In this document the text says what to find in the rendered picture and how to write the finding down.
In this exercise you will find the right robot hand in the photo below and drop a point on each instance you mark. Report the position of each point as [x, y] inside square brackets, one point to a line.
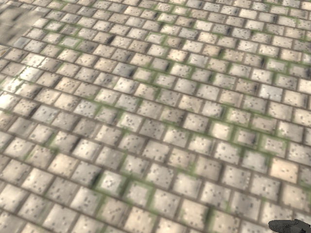
[289, 226]

